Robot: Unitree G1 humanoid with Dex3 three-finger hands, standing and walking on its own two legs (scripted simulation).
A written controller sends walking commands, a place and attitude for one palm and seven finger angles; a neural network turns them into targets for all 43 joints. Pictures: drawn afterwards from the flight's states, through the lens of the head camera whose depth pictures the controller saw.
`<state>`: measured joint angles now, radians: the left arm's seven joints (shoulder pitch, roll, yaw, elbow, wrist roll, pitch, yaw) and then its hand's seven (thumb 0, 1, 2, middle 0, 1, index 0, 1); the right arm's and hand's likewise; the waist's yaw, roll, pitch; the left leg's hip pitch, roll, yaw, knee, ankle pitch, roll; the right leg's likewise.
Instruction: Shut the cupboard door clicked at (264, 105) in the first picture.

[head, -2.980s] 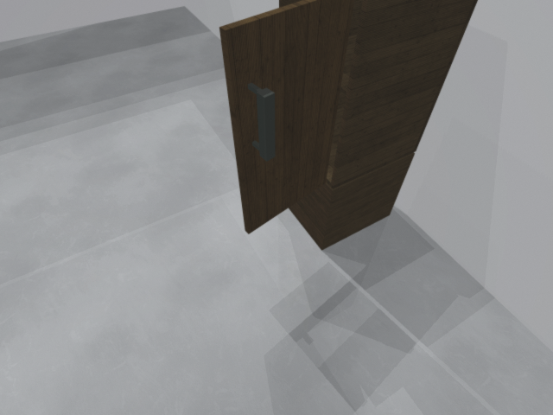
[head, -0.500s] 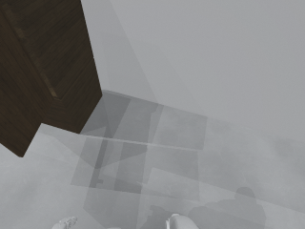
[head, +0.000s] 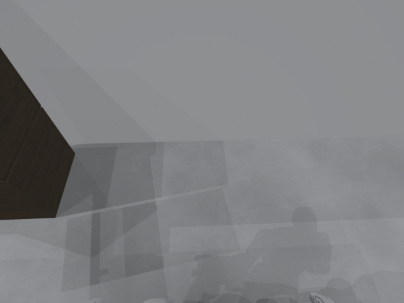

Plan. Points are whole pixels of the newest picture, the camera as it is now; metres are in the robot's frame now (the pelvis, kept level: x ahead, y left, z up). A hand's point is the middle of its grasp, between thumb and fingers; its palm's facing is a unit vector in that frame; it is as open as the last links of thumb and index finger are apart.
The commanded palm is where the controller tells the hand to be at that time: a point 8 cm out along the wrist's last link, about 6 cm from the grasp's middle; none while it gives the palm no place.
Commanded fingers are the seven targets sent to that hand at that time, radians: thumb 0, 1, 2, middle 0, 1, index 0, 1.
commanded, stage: walk around to get in front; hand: left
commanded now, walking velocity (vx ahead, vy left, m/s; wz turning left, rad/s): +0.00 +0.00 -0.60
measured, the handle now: out of the picture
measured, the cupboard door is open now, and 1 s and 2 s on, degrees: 100 100 100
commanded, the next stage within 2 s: none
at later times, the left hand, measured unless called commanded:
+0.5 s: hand (143, 294) +0.15 +0.14 -0.16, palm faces -0.27 -0.93 -0.26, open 7.4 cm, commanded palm none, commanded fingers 0.00 0.90 0.90 -0.20 -0.30 -0.20 -0.30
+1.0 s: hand (190, 251) +0.24 +0.04 -0.16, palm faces -0.55 -0.79 -0.27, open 7.4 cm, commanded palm none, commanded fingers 0.00 0.90 0.90 -0.20 -0.30 -0.20 -0.30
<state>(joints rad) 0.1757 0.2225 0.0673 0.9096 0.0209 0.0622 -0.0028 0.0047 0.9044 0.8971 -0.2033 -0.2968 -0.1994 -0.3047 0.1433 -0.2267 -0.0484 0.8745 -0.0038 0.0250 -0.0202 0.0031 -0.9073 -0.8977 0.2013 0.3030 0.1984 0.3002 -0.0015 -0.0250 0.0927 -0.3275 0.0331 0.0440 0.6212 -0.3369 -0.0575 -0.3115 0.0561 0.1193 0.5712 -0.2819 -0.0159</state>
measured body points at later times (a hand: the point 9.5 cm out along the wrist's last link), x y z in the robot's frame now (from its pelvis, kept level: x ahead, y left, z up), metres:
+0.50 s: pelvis +0.02 -0.04 +0.00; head +0.08 -0.06 +0.45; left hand +0.17 +0.19 -0.14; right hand +0.02 -0.32 -0.13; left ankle +0.04 +0.10 -0.69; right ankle -0.01 -0.14 -0.73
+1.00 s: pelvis +0.03 -0.07 +0.00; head +0.08 -0.11 +0.44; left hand +0.27 +0.08 -0.14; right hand -0.08 -0.33 -0.15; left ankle +0.08 +0.07 -0.67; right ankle -0.03 -0.16 -0.73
